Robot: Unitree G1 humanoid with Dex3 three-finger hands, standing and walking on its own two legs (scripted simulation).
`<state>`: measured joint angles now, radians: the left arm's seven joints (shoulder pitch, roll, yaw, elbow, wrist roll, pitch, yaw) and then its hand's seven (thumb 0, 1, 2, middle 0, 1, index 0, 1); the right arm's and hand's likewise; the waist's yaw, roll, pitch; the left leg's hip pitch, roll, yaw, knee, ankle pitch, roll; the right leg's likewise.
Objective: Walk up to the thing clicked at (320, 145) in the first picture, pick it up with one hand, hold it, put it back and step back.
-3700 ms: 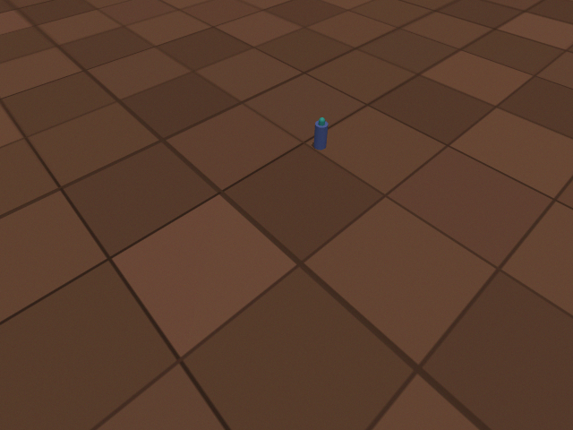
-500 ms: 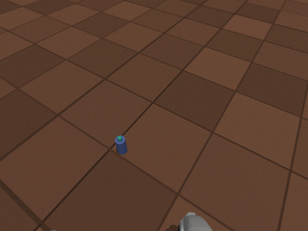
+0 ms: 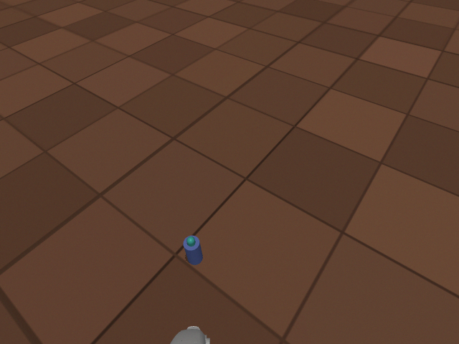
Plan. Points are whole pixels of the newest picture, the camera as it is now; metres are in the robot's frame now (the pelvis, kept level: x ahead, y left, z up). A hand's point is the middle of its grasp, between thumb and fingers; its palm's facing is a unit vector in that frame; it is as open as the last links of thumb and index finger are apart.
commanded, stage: walk up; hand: left
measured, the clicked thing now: (192, 248) +0.61 +0.22 -0.68
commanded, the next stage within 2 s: none
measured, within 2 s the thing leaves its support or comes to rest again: neither
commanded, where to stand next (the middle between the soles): +0.24 +0.01 m, yaw -1 degrees
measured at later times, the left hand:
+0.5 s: hand (95, 318) +0.19 +0.31 -0.15, palm faces -0.11 -0.93 -0.35, open 7.4 cm
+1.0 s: hand (127, 277) +0.28 +0.27 -0.16, palm faces -0.04 -0.95 -0.32, open 7.4 cm
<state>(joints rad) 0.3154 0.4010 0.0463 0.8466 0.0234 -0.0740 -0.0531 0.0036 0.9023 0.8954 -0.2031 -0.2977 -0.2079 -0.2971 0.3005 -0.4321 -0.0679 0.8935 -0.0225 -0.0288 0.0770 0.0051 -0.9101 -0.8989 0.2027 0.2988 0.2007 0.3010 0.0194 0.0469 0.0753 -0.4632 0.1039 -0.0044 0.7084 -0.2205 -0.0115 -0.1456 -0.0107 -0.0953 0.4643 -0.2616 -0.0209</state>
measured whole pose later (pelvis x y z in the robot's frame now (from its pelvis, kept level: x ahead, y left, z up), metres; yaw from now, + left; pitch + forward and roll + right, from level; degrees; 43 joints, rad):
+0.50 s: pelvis +0.13 +0.04 +0.00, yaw -3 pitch -3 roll +1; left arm 0.28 0.42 0.05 0.93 0.02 -0.01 -0.05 0.00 0.91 0.90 -0.20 -0.30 -0.20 -0.30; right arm 0.34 -0.39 -0.04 0.87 -0.01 -0.07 0.03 0.01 -0.90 -0.90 0.21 0.30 0.21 0.30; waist -0.02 -0.04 0.10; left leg -0.13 0.02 0.13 0.46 -0.27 0.03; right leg -0.47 -0.08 0.02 0.75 -0.19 0.01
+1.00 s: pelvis +0.19 +0.02 -0.01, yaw -2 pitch -4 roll +0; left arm 0.16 0.38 0.02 0.96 0.00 0.02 -0.02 0.00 0.91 0.90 -0.20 -0.30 -0.20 -0.30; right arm 0.24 -0.37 -0.01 1.01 -0.02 -0.04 0.01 0.00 -0.91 -0.90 0.20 0.30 0.20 0.30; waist 0.00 -0.05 0.06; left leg -0.27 0.02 0.03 0.59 -0.26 0.00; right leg -0.31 -0.03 -0.02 0.65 -0.37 -0.02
